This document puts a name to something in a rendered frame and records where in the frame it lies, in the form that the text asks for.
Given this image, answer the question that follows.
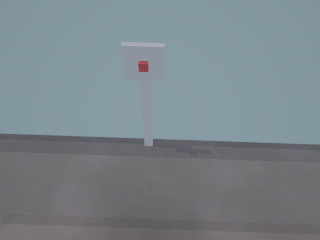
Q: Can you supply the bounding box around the button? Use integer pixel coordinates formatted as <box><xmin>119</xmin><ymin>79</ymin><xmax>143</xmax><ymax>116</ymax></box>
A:
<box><xmin>138</xmin><ymin>61</ymin><xmax>149</xmax><ymax>72</ymax></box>

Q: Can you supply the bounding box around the panel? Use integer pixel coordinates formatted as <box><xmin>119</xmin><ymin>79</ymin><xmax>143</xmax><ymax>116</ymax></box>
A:
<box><xmin>121</xmin><ymin>42</ymin><xmax>165</xmax><ymax>146</ymax></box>

